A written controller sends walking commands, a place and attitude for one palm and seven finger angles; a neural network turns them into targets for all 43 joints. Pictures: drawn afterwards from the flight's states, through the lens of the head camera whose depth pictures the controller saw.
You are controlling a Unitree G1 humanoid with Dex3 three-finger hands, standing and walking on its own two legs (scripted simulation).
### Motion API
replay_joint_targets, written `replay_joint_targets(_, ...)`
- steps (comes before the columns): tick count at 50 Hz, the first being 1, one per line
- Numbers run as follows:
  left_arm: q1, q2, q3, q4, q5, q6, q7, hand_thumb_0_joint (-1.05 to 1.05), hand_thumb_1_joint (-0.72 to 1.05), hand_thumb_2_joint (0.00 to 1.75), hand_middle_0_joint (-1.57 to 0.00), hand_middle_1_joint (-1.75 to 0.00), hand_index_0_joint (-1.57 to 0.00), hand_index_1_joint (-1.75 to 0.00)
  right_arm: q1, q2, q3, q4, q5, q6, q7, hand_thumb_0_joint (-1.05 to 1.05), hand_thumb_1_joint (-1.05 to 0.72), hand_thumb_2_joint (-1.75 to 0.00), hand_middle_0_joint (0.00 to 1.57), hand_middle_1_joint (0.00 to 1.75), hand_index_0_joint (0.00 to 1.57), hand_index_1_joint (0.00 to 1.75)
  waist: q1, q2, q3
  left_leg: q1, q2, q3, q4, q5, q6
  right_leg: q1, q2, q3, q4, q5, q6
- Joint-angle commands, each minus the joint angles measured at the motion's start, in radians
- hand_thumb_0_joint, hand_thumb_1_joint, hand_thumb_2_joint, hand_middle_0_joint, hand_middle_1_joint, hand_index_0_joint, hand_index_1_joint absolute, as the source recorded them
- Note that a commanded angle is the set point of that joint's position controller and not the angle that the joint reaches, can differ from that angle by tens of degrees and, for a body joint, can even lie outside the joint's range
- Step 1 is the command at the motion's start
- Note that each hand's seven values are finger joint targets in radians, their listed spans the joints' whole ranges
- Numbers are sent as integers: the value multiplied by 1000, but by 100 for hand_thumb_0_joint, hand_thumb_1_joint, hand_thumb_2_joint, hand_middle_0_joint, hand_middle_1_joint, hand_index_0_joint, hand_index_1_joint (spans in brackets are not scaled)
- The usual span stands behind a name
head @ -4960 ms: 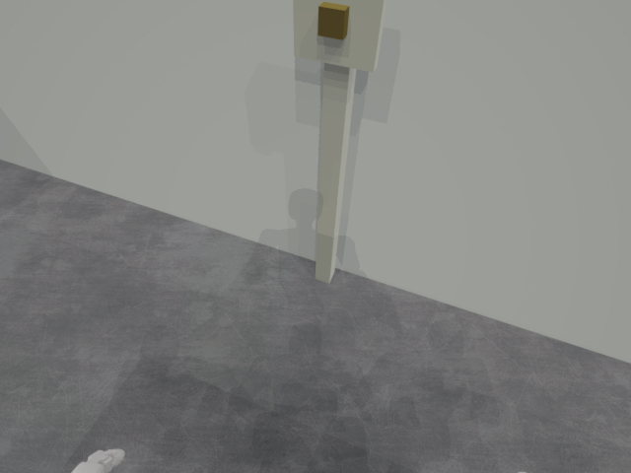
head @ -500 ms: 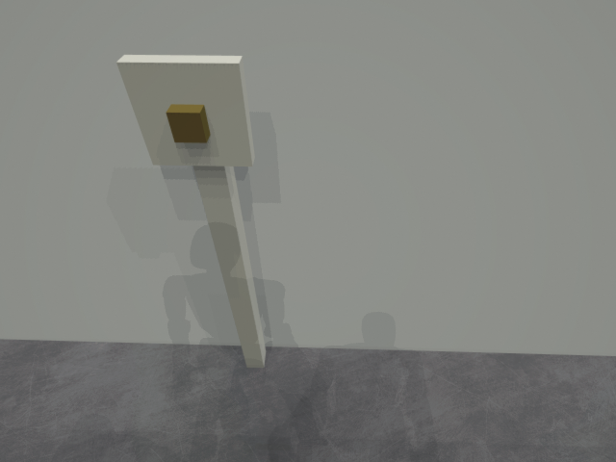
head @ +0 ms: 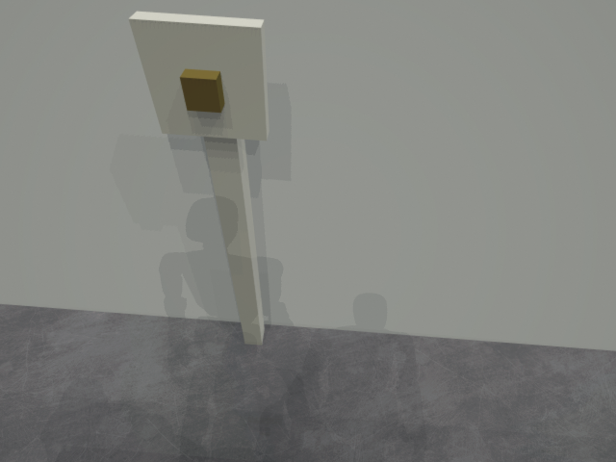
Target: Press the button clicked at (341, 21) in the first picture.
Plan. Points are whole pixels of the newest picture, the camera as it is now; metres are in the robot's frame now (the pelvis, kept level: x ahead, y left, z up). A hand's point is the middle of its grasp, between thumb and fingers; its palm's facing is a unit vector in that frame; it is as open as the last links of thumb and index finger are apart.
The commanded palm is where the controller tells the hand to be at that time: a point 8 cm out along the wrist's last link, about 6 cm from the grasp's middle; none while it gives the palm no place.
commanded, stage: look again from close up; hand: left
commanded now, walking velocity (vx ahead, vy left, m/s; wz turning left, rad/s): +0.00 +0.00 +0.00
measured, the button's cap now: (204, 90) +0.58 +0.19 +0.20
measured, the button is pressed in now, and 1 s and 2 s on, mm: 0 0 0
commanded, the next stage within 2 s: shuffle to correct the standing spot in 0.38 s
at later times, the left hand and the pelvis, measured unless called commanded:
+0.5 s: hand out of the picture +0.06 +0.29 -0.14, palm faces +0.00 -0.93 -0.37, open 7.4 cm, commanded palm none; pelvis -0.01 +0.03 +0.01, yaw +0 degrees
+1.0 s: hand out of the picture +0.02 +0.16 -0.18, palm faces -0.03 -0.99 -0.15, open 7.4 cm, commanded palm none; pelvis +0.06 +0.00 -0.01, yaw -4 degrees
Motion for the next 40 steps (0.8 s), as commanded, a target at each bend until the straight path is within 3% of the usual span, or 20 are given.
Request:
replay_joint_targets(1,0,180,42,-95,3,-19,10,0,90,90,-20,-30,-20,-30,-15,-179,-38,-93,3,-32,-8,0,-90,-90,20,30,20,30,12,56,19,63,52,-82,-103,142,63,-85,-70,87,-97,108,-55)
replay_joint_targets(5,-37,237,48,-116,4,-19,3,0,90,90,-20,-30,-20,-30,-89,-268,-51,-124,2,-36,-4,0,-90,-90,20,30,20,30,21,50,0,60,70,-125,-149,121,82,-47,-56,75,-85,107,-47)
replay_joint_targets(7,-63,262,49,-126,5,-19,-1,0,90,90,-20,-30,-20,-30,-127,-294,-53,-136,1,-37,1,0,-90,-90,20,30,20,30,23,88,-16,64,71,-144,-182,69,84,-36,-57,77,-90,87,-45)
replay_joint_targets(10,-94,301,49,-128,4,-16,-10,0,90,90,-20,-30,-20,-30,-177,-337,-52,-147,-1,-35,7,0,-90,-90,20,30,20,30,25,89,-11,60,75,-165,-243,-43,78,-31,-58,79,-104,61,-43)
replay_joint_targets(16,-130,349,42,-119,7,-17,-23,0,90,90,-20,-30,-20,-30,-235,-377,-43,-152,0,-30,20,0,-90,-90,20,30,20,30,22,36,-26,79,70,-161,-289,-120,64,-31,-78,90,-148,41,-42)
replay_joint_targets(23,-138,376,31,-98,5,-19,-26,0,90,90,-20,-30,-20,-30,-248,-394,-32,-126,5,-27,26,0,-90,-90,20,30,20,30,17,20,-42,114,65,-142,-288,-81,57,-32,-95,101,-182,45,-42)
replay_joint_targets(24,-135,377,30,-92,4,-20,-26,0,90,90,-20,-30,-20,-30,-247,-392,-30,-121,6,-27,26,0,-90,-90,20,30,20,30,19,15,-44,118,63,-138,-283,-66,56,-29,-98,102,-188,49,-41)
replay_joint_targets(27,-52,259,-3,-42,3,-1,-18,0,90,90,-20,-30,-20,-30,-184,-261,7,-72,0,-4,31,0,-90,-90,20,30,20,30,15,3,-44,127,47,-105,-267,-167,28,-38,-95,97,-204,-69,-22)
replay_joint_targets(30,-6,257,-3,-26,5,7,-18,0,90,90,-20,-30,-20,-30,-162,-253,10,-55,-1,6,29,0,-90,-90,20,30,20,30,22,-17,38,56,26,-82,-241,-256,25,-68,-95,116,-216,-170,-32)
replay_joint_targets(36,69,232,7,6,-1,-6,-11,0,90,90,-20,-30,-20,-30,-95,-193,9,-19,4,-9,28,0,-90,-90,20,30,20,30,17,-79,95,12,-6,13,-86,-161,30,-68,-128,150,-212,-181,-70)
replay_joint_targets(38,84,211,9,13,0,-9,-9,0,90,90,-20,-30,-20,-30,-57,-185,5,-2,6,-16,26,0,-90,-90,20,30,20,30,6,-33,113,25,5,6,-90,-144,39,-78,-111,123,-163,-150,-69)
replay_joint_targets(40,107,170,7,19,0,-13,-11,0,90,90,-20,-30,-20,-30,9,-189,-4,25,9,-25,20,0,-90,-90,20,30,20,30,-5,93,94,99,61,-82,-167,-134,68,-116,-57,52,-48,-93,-50)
